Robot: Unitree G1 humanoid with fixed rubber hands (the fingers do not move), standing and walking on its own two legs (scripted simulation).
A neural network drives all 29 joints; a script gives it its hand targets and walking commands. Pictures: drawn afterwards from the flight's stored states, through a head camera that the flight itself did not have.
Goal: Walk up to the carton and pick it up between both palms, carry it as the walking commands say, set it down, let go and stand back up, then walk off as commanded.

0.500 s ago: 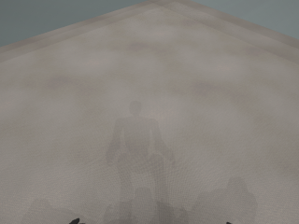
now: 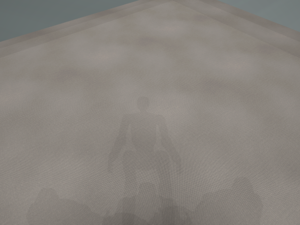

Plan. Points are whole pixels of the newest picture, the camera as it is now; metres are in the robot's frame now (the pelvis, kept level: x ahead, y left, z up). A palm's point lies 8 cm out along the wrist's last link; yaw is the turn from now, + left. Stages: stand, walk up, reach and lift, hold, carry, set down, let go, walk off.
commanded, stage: walk up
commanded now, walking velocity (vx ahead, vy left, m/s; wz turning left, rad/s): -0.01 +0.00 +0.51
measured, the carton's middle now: out of the picture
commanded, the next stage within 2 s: none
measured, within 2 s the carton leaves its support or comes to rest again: neither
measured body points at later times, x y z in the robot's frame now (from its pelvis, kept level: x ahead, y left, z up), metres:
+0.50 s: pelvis -0.02 +0.04 +0.01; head +0.01 +0.07 +0.46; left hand -0.01 +0.32 -0.13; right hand +0.16 -0.18 -0.10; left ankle -0.02 +0.15 -0.73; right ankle +0.01 -0.10 -0.68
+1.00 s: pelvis -0.04 +0.01 +0.01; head +0.00 +0.01 +0.46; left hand -0.13 +0.26 -0.11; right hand +0.22 -0.12 -0.12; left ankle -0.11 +0.11 -0.70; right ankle +0.01 -0.09 -0.73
